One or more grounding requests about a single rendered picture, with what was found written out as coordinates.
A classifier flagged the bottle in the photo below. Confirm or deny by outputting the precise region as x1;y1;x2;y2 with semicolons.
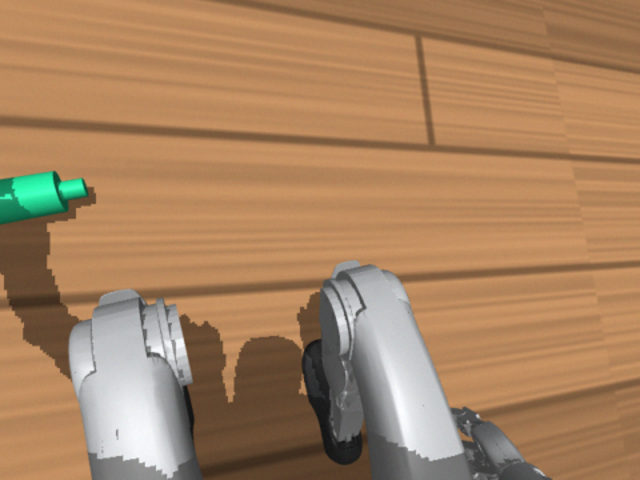
0;171;88;224

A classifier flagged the right robot hand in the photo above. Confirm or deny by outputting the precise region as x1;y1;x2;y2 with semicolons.
450;407;527;480

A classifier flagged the right robot arm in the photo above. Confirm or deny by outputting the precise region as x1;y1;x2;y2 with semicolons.
498;462;553;480

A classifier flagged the right robot foot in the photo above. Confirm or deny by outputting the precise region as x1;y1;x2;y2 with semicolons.
302;339;362;465

